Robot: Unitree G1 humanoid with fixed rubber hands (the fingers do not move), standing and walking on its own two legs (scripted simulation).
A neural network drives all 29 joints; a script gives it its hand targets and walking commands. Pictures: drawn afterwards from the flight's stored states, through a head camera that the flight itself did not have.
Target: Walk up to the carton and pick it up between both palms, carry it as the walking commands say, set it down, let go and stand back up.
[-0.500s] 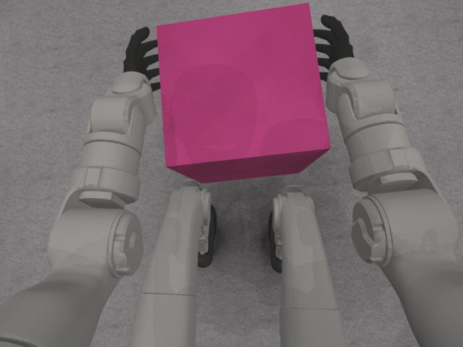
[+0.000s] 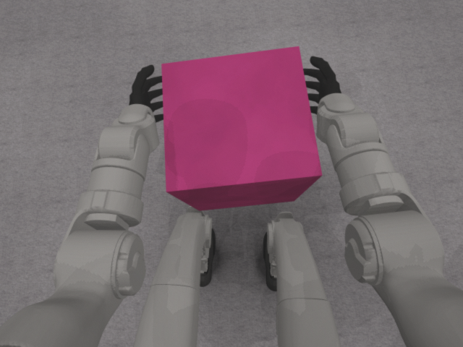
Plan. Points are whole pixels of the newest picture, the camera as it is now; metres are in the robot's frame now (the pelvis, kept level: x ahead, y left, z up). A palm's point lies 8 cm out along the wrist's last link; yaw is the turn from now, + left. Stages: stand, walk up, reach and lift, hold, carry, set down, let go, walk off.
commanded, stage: reach and lift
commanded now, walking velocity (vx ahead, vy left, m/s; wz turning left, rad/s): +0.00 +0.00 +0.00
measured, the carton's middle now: (239, 144) +0.43 +0.03 -0.09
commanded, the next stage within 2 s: none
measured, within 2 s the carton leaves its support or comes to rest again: neither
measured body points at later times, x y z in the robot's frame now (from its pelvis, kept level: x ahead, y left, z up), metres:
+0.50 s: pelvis +0.04 +0.00 +0.06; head +0.13 +0.00 +0.50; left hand +0.44 +0.18 +0.08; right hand +0.47 -0.12 +0.07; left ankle +0.17 +0.13 -0.60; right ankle +0.18 -0.12 -0.60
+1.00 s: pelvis +0.12 +0.01 +0.12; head +0.08 +0.00 +0.57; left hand +0.44 +0.19 +0.16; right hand +0.47 -0.11 +0.15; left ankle +0.17 +0.13 -0.60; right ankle +0.18 -0.12 -0.60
